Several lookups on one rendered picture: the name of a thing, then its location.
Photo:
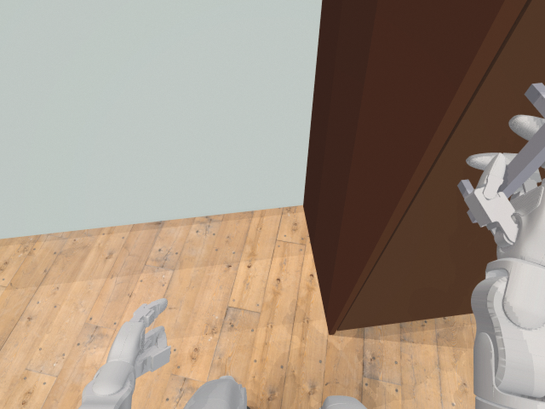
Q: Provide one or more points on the robot left hand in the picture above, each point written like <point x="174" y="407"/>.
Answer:
<point x="133" y="346"/>

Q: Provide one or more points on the left robot forearm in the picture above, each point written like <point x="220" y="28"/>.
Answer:
<point x="111" y="388"/>

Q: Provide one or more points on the right robot forearm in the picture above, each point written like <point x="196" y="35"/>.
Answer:
<point x="509" y="347"/>

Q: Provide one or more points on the wardrobe door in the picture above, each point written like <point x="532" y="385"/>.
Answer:
<point x="436" y="256"/>

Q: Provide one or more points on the robot right hand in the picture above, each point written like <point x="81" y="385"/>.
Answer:
<point x="524" y="239"/>

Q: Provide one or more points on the left robot thigh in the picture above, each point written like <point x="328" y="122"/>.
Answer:
<point x="221" y="393"/>

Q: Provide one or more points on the handle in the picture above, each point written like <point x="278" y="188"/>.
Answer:
<point x="527" y="161"/>

